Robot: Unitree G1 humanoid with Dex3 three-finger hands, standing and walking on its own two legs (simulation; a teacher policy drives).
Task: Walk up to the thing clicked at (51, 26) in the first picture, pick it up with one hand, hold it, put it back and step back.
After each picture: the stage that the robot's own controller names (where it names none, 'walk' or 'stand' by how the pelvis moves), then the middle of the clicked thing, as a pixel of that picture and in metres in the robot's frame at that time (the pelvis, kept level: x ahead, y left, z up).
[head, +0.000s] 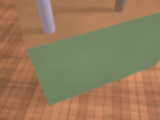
stand; (45, 12) +0.81 +0.24 +0.04
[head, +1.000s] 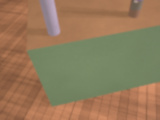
walk; (49, 13) +0.78 +0.20 +0.06
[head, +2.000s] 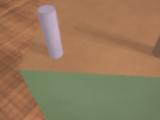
walk; (51, 34) +0.59 +0.21 +0.05
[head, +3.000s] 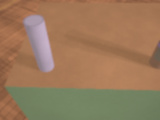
stand; (41, 46) +0.51 +0.20 +0.05
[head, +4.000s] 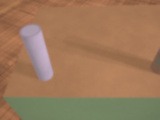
stand; (39, 55) +0.47 +0.20 +0.04
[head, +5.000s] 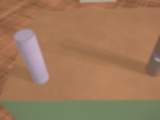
stand; (33, 59) +0.46 +0.24 +0.04
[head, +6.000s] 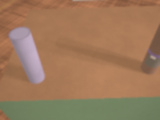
stand; (29, 58) +0.46 +0.24 +0.04
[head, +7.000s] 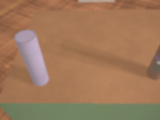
stand; (34, 61) +0.45 +0.22 +0.04
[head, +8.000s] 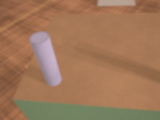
rise first; (47, 61) +0.45 +0.21 +0.04
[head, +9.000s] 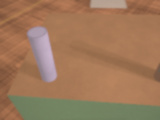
go down; (44, 57) +0.48 +0.19 +0.05
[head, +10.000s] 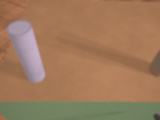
go down; (29, 55) +0.45 +0.20 +0.06
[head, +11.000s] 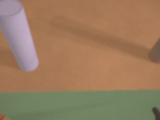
close in; (20, 41) +0.46 +0.19 +0.09
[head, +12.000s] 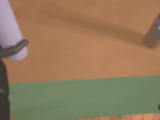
close; (5, 27) +0.49 +0.21 +0.12
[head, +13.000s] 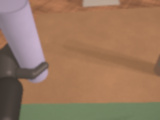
lift; (26, 47) +0.34 +0.16 +0.24
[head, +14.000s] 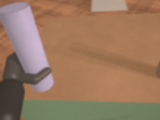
hold; (30, 52) +0.34 +0.16 +0.22
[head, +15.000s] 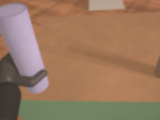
hold; (26, 55) +0.33 +0.17 +0.22
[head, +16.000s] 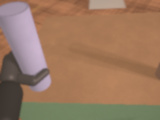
hold; (29, 53) +0.33 +0.17 +0.22
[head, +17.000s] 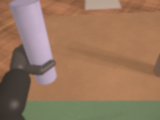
crouch; (37, 46) +0.37 +0.15 +0.21
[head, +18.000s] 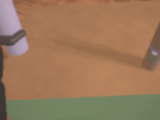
lower; (3, 16) +0.46 +0.22 +0.24
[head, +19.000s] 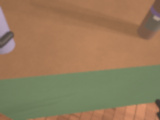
lower; out of the picture +0.51 +0.22 +0.13
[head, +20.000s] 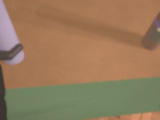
lower; (0, 30) +0.48 +0.22 +0.12
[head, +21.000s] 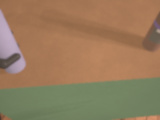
lower; (0, 38) +0.45 +0.23 +0.13
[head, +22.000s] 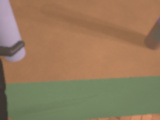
lower; (3, 26) +0.49 +0.21 +0.12
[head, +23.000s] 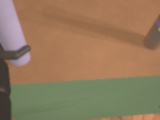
open; (9, 31) +0.48 +0.20 +0.11
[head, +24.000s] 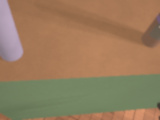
rise; (0, 25) +0.47 +0.21 +0.12
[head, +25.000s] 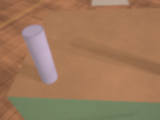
sink last; (42, 57) +0.45 +0.19 +0.08
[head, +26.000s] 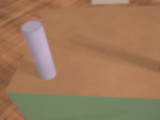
stand; (41, 53) +0.47 +0.20 +0.09
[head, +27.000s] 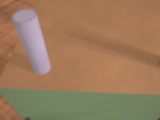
stand; (34, 46) +0.46 +0.21 +0.10
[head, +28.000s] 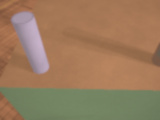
stand; (33, 46) +0.48 +0.22 +0.09
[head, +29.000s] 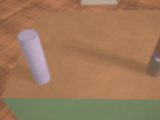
stand; (36, 59) +0.47 +0.22 +0.04
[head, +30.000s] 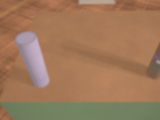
stand; (34, 62) +0.45 +0.22 +0.04
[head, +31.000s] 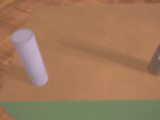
stand; (32, 61) +0.44 +0.21 +0.04
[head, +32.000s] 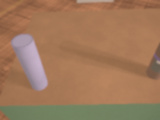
stand; (32, 65) +0.43 +0.22 +0.04
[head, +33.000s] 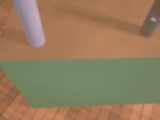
walk; (30, 19) +0.57 +0.22 +0.06
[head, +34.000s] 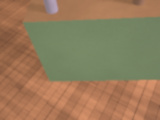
walk; out of the picture +0.87 +0.26 +0.06
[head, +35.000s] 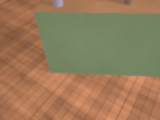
stand; out of the picture +1.10 +0.22 +0.06
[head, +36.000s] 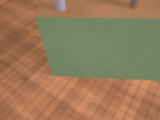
stand; out of the picture +1.04 +0.21 +0.04
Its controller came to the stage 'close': yes
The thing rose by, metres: 0.21
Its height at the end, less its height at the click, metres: +0.00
